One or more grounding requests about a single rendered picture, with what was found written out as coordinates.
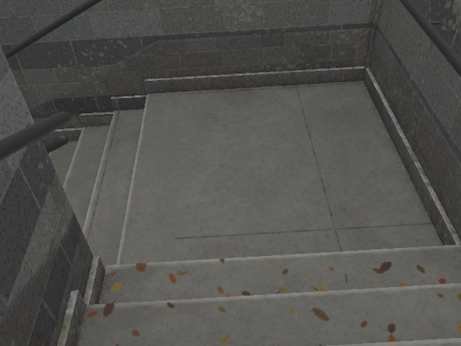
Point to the stairs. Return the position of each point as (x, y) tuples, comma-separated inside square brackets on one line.
[(96, 173), (379, 297)]

